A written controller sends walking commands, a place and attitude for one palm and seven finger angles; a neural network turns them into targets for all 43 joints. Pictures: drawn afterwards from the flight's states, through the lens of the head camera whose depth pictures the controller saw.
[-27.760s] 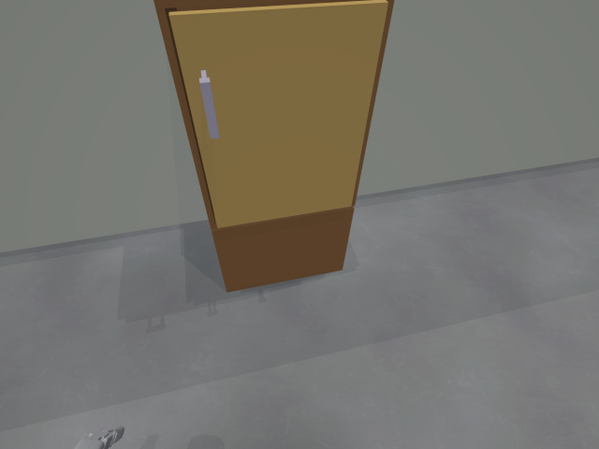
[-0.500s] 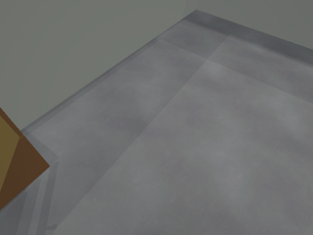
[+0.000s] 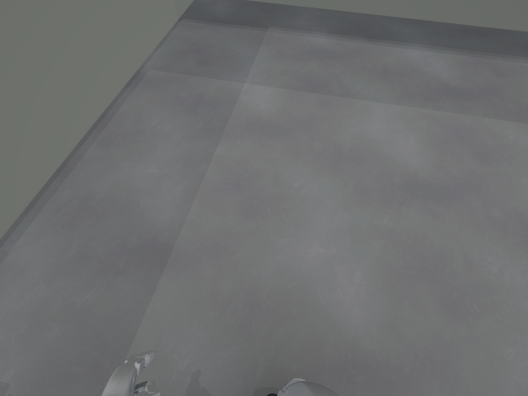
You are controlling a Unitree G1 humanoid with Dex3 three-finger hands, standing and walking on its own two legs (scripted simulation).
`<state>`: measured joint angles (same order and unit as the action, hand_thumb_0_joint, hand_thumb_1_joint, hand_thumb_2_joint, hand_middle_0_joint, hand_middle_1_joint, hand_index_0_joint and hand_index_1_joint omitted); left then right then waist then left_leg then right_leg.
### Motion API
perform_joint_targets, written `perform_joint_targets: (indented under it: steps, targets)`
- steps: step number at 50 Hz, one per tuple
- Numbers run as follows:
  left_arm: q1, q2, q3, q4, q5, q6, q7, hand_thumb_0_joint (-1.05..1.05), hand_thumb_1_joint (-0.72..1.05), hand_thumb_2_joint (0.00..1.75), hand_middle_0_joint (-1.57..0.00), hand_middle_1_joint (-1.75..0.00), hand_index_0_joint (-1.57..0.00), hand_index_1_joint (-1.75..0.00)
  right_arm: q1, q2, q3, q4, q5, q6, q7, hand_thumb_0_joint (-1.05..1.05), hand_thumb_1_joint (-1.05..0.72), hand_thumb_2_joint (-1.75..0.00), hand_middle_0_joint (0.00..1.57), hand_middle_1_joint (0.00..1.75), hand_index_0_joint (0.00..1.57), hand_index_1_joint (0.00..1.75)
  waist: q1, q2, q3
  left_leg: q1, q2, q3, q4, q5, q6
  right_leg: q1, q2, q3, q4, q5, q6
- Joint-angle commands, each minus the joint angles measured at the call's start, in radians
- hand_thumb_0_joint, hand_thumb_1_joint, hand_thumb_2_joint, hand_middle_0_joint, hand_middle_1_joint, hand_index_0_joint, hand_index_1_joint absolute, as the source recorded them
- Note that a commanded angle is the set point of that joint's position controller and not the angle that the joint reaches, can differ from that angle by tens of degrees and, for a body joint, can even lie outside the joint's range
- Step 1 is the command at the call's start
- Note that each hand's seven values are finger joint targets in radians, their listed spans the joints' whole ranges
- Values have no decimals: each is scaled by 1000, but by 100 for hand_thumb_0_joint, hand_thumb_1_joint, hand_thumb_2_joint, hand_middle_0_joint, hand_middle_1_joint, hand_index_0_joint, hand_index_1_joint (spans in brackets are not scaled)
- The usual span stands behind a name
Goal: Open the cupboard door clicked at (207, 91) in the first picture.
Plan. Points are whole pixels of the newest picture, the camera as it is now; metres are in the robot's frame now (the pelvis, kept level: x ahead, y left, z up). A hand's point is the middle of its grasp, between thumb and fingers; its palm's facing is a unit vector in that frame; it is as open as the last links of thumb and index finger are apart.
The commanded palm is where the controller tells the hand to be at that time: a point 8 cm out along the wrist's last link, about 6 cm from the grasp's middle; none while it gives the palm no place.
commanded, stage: walk to a spot facing it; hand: left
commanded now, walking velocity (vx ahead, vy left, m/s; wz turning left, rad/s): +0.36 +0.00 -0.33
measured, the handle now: out of the picture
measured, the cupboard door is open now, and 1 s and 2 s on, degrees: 42 42 42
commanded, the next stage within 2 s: turn to face it in 0.60 s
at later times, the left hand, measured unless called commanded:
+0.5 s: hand (188, 387) +0.15 +0.13 -0.14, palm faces +0.00 -0.98 -0.20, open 7.3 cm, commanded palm none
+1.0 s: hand (258, 169) +0.63 +0.04 -0.14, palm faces -0.13 -0.96 -0.23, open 7.3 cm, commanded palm none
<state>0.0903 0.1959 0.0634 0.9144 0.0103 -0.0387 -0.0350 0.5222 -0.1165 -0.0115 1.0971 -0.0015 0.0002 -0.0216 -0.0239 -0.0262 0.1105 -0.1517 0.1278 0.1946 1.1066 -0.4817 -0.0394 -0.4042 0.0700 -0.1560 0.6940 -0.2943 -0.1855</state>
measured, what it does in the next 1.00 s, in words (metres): walks ahead: left foot, then right foot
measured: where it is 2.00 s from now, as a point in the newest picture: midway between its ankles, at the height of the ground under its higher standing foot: (310, 293)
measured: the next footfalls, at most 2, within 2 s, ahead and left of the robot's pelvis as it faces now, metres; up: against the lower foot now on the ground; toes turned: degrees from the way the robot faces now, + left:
left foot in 0.52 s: +0.38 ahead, +0.04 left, +0.00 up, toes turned -5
right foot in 0.88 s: +0.55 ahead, -0.26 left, +0.00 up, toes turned -16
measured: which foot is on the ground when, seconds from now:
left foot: up 0.00-0.50, down 0.52-0.90, up 0.92-1.00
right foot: down 0.00-0.52, up 0.54-0.86, down 0.88-1.00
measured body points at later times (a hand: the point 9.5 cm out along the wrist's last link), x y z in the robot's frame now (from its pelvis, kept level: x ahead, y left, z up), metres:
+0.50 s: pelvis +0.25 -0.03 +0.02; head +0.28 -0.04 +0.47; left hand +0.15 +0.18 -0.12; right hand +0.36 -0.26 -0.12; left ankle +0.34 +0.04 -0.69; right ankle +0.06 -0.02 -0.69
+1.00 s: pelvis +0.46 -0.13 +0.01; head +0.51 -0.14 +0.46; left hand +0.63 +0.09 -0.12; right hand +0.34 -0.34 -0.14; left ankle +0.37 +0.01 -0.63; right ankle +0.51 -0.25 -0.71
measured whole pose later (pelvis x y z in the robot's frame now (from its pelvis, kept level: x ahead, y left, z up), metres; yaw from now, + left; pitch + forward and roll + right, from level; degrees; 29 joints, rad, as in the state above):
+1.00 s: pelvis +0.46 -0.13 +0.01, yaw -5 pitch +0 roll +1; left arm 0.07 0.20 0.04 0.93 0.02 -0.06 0.02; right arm 0.41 -0.15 -0.04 1.12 0.00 0.02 -0.02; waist -0.06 0.00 0.10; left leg -0.36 0.05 0.05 1.16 -0.58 -0.03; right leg -0.40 -0.11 -0.16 0.64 -0.24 -0.01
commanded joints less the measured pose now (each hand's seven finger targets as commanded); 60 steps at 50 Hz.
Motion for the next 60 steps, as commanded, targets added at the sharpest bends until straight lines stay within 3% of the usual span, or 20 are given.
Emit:
perform_joint_targets:
  steps: [1, 3, 7, 11, 15, 17, 20, 22, 24, 25, 26, 27, 29, 35, 42, 43, 45, 49, 57, 60]
  targets:
    - [161, 154, 36, 6, -11, -2, 42, 0, 90, 90, -20, -30, -20, -30, -149, -130, -48, -164, -9, -35, 2, 0, -90, -90, 20, 30, 20, 30, 36, -11, -17, -463, 47, -209, 264, 193, 5, 178, -359, 518, -510, -27, 200]
    - [131, 101, 20, 3, -3, -19, 44, 0, 90, 90, -20, -30, -20, -30, -85, -105, -49, -117, -10, -10, -1, 0, -90, -90, 20, 30, 20, 30, -14, -28, -1, -361, 42, -204, 158, 248, 5, 61, -275, 386, -541, 119, 312]
    - [225, 88, 27, 47, 2, -43, 38, 0, 90, 90, -20, -30, -20, -30, -119, -92, -52, -125, -20, -5, 6, 0, -90, -90, 20, 30, 20, 30, -15, -14, -93, -426, 16, -175, 4, 263, -10, 239, -219, 305, -471, 431, 130]
    - [358, 65, 19, 94, -11, -52, 50, 0, 90, 90, -20, -30, -20, -30, -228, -107, -50, -158, -5, -11, 4, 0, -90, -90, 20, 30, 20, 30, 28, -118, -125, -529, -37, -143, -25, 313, 0, 438, -176, 278, -408, 927, 456]
    - [401, 67, 5, 119, 3, -49, 57, 0, 90, 90, -20, -30, -20, -30, -421, -108, -46, -209, -11, -19, 26, 0, -90, -90, 20, 30, 20, 30, 62, -69, -62, -560, -36, -122, -191, 291, 0, 485, -235, 317, -402, 768, 129]
    - [493, 54, -2, 157, 2, -55, 63, 0, 90, 90, -20, -30, -20, -30, -495, -94, -40, -216, -13, -25, 33, 0, -90, -90, 20, 30, 20, 30, 97, -22, -21, -617, -67, -108, -192, 302, 3, 539, -245, 375, -413, 828, 150]
    - [546, 44, -10, 185, 2, -55, 89, 0, 90, 90, -20, -30, -20, -30, -504, -100, -29, -221, -1, -25, 23, 0, -90, -90, 20, 30, 20, 30, 72, -129, -13, -560, -131, -41, -282, 262, 37, 569, -202, 315, -354, 1259, 463]
    - [470, 77, -4, 174, 8, -56, 93, 0, 90, 90, -20, -30, -20, -30, -417, -118, -37, -189, 1, -32, 14, 0, -90, -90, 20, 30, 20, 30, 10, -145, -60, -313, -191, 18, -431, 233, 73, 508, -190, 285, -260, 1406, 283]
    - [384, 98, 2, 158, 0, -61, 81, 0, 90, 90, -20, -30, -20, -30, -150, -174, -59, -104, -14, -41, 1, 0, -90, -90, 20, 30, 20, 30, -130, -39, -164, 108, -127, -116, -567, 375, 130, 260, -197, 277, 19, 1067, 223]
    - [394, 60, 2, 143, -17, -64, 69, 0, 90, 90, -20, -30, -20, -30, -18, -246, -79, -70, -38, -50, -4, 0, -90, -90, 20, 30, 20, 30, -166, 152, -271, 342, 120, -420, -620, 430, 233, 27, -93, 221, 346, 529, 234]
    - [427, 39, -12, 129, -23, -66, 61, 0, 90, 90, -20, -30, -20, -30, 18, -278, -78, -68, -33, -52, -5, 0, -90, -90, 20, 30, 20, 30, -124, 294, -328, 414, 337, -689, -747, 501, 336, -127, 4, 187, 673, -199, 217]
    - [366, 71, -7, 108, -9, -54, 63, 0, 90, 90, -20, -30, -20, -30, -58, -249, -70, -90, -16, -42, 0, 0, -90, -90, 20, 30, 20, 30, -92, 167, -211, 244, 337, -698, -807, 353, 345, -163, -60, 245, 750, -184, 185]
    - [305, 14, 3, 86, 19, -41, 40, 0, 90, 90, -20, -30, -20, -30, -144, -161, -46, -98, -26, -60, -13, 0, -90, -90, 20, 30, 20, 30, -33, 95, 18, 28, 251, -578, -871, 298, 284, -278, -95, 219, 734, -92, 208]
    - [285, -59, -11, 98, 21, 13, 16, 0, 90, 90, -20, -30, -20, -30, -140, -136, -30, -66, -17, -93, -10, 0, -90, -90, 20, 30, 20, 30, 51, 114, -4, -103, 105, -152, -878, 670, 191, -128, -171, 134, 318, 55, 246]
    - [219, 39, -7, 74, 13, -8, 25, 0, 90, 90, -20, -30, -20, -30, -95, -188, -35, -26, -11, -58, -6, 0, -90, -90, 20, 30, 20, 30, 64, 140, -77, -132, 44, -183, -640, 783, 130, 233, -93, 23, -113, 279, 245]
    - [280, 93, 6, 88, 13, -16, 31, 0, 90, 90, -20, -30, -20, -30, -103, -180, -36, -34, -5, -56, -2, 0, -90, -90, 20, 30, 20, 30, 98, 86, -128, -193, 17, -176, -531, 697, 96, 373, -140, 65, -136, 430, 237]
    - [432, 265, 47, 110, 11, -24, 47, 0, 90, 90, -20, -30, -20, -30, -25, -127, -38, -59, 10, -43, 0, 0, -90, -90, 20, 30, 20, 30, 137, -265, -366, -368, -148, -93, 7, -179, 16, 641, -596, 448, -216, 879, 44]
    - [176, 157, 20, 22, 8, 7, 76, 0, 90, 90, -20, -30, -20, -30, -146, -105, -39, -86, 1, 4, 6, 0, -90, -90, 20, 30, 20, 30, 57, -150, -202, -407, -6, -207, 193, -72, 4, 295, -522, 250, -315, 530, 60]
    - [61, 152, 33, -21, 22, 20, 65, 0, 90, 90, -20, -30, -20, -30, -174, -81, -44, -138, -12, 33, 39, 0, -90, -90, 20, 30, 20, 30, -7, -144, -132, -245, -43, -74, -268, 78, -11, 123, -452, -5, -283, 285, 148]
    - [68, 143, 42, -37, 9, 33, 56, 0, 90, 90, -20, -30, -20, -30, -135, -150, -63, -155, -19, 21, 42, 0, -90, -90, 20, 30, 20, 30, -45, 3, -160, -63, -62, -76, -561, 293, -5, 66, -409, -63, -80, 162, 207]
